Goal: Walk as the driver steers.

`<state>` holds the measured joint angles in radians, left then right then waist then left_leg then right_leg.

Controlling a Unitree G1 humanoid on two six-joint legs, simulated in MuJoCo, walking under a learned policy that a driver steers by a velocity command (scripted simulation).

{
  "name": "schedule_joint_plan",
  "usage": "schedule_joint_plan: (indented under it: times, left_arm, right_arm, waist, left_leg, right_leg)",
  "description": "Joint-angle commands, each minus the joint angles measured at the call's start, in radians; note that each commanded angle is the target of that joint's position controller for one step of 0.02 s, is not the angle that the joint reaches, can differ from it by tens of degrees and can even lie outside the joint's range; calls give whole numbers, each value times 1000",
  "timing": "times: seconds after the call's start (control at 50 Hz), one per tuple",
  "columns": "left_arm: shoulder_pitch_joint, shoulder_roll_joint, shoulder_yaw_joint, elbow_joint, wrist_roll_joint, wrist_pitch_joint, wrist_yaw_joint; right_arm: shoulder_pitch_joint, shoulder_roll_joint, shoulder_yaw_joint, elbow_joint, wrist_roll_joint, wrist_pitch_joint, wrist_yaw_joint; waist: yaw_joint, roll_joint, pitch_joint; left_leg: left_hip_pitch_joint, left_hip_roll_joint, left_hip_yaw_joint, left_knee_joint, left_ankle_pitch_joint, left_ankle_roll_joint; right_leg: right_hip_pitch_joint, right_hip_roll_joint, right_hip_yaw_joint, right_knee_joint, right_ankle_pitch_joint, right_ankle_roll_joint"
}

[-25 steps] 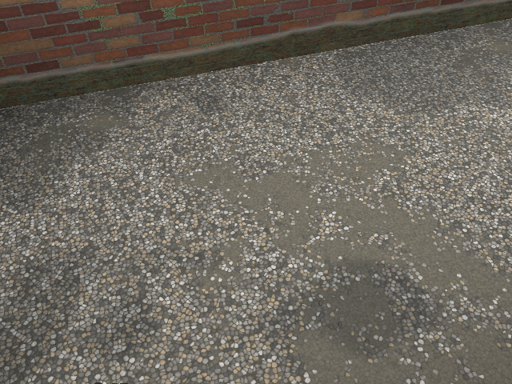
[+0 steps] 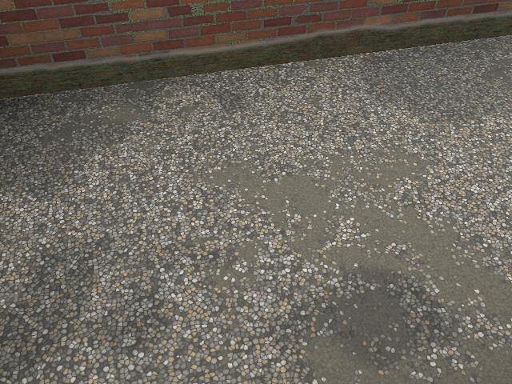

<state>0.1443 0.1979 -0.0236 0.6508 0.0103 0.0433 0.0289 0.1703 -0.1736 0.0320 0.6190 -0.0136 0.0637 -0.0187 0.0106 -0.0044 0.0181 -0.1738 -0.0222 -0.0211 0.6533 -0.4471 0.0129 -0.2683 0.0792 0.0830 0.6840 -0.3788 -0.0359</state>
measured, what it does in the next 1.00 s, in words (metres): stands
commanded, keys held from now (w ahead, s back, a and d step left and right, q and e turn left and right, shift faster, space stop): w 1.00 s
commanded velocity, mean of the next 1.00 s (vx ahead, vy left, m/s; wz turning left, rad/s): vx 0.50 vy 0.00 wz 0.00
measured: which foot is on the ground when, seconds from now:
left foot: down 0.00-1.00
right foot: down 0.00-1.00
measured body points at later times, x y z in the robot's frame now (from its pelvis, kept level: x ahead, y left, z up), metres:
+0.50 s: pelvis -0.01 +0.01 +0.00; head -0.02 +0.01 +0.45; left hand +0.17 +0.22 -0.09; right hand +0.16 -0.20 -0.09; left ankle -0.06 +0.11 -0.72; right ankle -0.01 -0.10 -0.72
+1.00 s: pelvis -0.01 +0.01 +0.00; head -0.01 +0.01 +0.45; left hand +0.17 +0.22 -0.09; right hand +0.17 -0.20 -0.09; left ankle -0.06 +0.11 -0.72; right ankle -0.01 -0.10 -0.72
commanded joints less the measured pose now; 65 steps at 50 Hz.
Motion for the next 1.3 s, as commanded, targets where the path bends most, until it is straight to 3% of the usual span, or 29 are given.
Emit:
schedule_joint_plan:
  times: [0.02,0.28,0.3,0.38,0.4,0.5,0.62,0.64,0.74,0.94,0.98,1.3]
  left_arm:
    - [-63,79,22,-86,2,-17,4]
    - [-67,68,16,-91,5,-17,6]
    - [-64,66,14,-88,1,-21,6]
    - [-73,58,11,-88,1,-25,4]
    - [-85,52,11,-89,-5,-30,1]
    - [-99,53,8,-98,-6,-37,-2]
    - [-99,50,7,-101,-8,-40,-2]
    - [-84,53,7,-99,-2,-36,2]
    - [-77,49,8,-94,-1,-30,3]
    - [-69,46,10,-87,0,-30,3]
    - [-68,48,11,-91,5,-23,4]
    - [-53,52,11,-91,5,-22,7]
  right_arm:
    - [-40,-81,-20,-84,-1,-15,-2]
    - [-39,-68,-9,-94,-2,-20,3]
    - [-66,-59,-13,-107,5,-16,-3]
    - [-60,-58,-15,-109,3,-12,-4]
    - [-62,-60,-21,-105,9,-9,0]
    - [-74,-55,-22,-113,11,-6,3]
    - [-72,-52,-24,-116,8,-11,3]
    - [-65,-47,-18,-121,2,-14,-1]
    - [-60,-46,-19,-120,1,-19,-3]
    - [-58,-42,-19,-120,3,-17,-4]
    - [-36,-48,-14,-107,-4,-25,3]
    - [-19,-52,-5,-103,-6,-30,3]
  waist:
    - [-5,11,-78]
    - [-5,10,-68]
    - [-3,3,-58]
    - [-11,3,-63]
    - [-21,38,-81]
    - [-20,13,-43]
    - [-21,3,-42]
    - [-12,-28,-29]
    - [-15,4,-66]
    - [-16,11,-72]
    - [-12,19,-75]
    - [-8,3,-71]
  left_leg:
    - [32,29,-21,-61,434,25]
    - [-8,30,-36,-93,359,28]
    - [-18,31,-38,-98,361,23]
    - [-22,26,-36,-111,323,14]
    - [-13,23,-43,-116,257,18]
    - [-49,26,-58,-133,196,25]
    - [-46,18,-54,-121,211,24]
    - [-50,22,-49,-117,272,20]
    - [-15,20,-39,-107,322,14]
    - [-1,25,-38,-110,346,16]
    - [11,25,-38,-104,349,26]
    - [-7,23,-35,-84,378,30]
  right_leg:
    - [-5,-54,28,-84,372,-26]
    - [-11,-58,24,-93,291,-15]
    - [-2,-55,28,-103,318,-8]
    - [11,-58,34,-111,313,-7]
    - [20,-54,32,-109,250,-5]
    - [7,-55,31,-115,217,-2]
    - [9,-59,35,-115,229,-7]
    - [1,-64,37,-118,285,-10]
    - [20,-65,36,-111,315,-11]
    - [24,-61,29,-108,328,-7]
    - [3,-63,22,-102,290,-12]
    - [-6,-65,19,-85,312,-15]
Keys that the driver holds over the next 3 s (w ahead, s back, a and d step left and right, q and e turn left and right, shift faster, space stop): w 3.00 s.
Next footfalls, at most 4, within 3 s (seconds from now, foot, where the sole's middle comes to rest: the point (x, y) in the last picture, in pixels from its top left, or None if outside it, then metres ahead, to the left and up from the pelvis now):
none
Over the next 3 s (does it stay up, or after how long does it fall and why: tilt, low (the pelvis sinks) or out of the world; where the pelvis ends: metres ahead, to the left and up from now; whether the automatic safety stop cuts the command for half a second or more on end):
stays up -0.01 0.01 0.00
